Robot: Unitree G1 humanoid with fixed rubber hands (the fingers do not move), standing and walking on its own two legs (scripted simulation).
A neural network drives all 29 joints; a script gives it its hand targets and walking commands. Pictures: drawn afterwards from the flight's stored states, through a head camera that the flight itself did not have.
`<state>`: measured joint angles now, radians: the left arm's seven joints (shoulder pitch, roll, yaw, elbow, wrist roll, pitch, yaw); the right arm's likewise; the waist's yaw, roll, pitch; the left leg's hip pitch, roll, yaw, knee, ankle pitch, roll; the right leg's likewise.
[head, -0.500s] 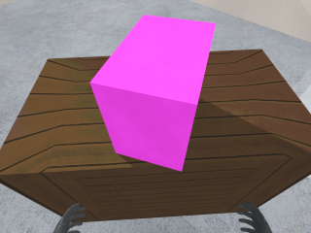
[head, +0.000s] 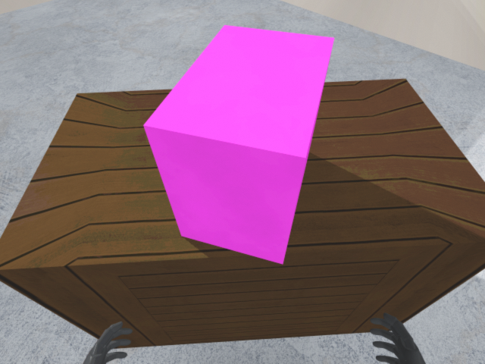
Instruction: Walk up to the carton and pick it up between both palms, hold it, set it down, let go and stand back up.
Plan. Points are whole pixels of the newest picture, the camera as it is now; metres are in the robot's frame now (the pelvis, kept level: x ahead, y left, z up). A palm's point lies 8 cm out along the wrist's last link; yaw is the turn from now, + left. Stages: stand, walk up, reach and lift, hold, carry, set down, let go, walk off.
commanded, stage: stand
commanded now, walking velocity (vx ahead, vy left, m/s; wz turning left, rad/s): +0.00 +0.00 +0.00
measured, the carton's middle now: (253, 143) +0.47 +0.01 +0.09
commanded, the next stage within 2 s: walk up in 0.24 s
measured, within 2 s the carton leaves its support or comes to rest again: neither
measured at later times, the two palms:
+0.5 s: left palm out of the picture +0.11 +0.27 -0.09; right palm out of the picture +0.12 -0.25 -0.09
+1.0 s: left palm out of the picture +0.11 +0.28 -0.09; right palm out of the picture +0.11 -0.27 -0.09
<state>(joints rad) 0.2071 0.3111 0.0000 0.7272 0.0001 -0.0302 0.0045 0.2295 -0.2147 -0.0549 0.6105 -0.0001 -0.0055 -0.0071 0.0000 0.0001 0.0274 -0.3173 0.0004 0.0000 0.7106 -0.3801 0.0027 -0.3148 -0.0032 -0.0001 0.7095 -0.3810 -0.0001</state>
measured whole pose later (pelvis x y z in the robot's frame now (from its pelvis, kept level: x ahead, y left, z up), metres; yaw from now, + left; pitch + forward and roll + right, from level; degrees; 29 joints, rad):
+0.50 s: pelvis -0.01 +0.00 +0.00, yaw +0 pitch -2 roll +0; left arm 0.21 0.32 0.00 0.75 0.00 -0.02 0.00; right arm 0.23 -0.23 -0.05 0.65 0.00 -0.02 -0.01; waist 0.00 0.00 0.03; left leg -0.32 0.00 0.00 0.71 -0.36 0.00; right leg -0.31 0.00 0.00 0.71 -0.36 0.00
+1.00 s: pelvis -0.02 +0.00 +0.00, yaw +0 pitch -2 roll +0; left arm 0.20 0.33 0.00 0.66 0.00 0.16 0.00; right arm 0.22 -0.27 -0.08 0.76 -0.01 -0.13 0.02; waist 0.00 0.00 0.04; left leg -0.32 0.00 0.00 0.71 -0.36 0.00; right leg -0.32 0.00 0.00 0.71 -0.36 0.00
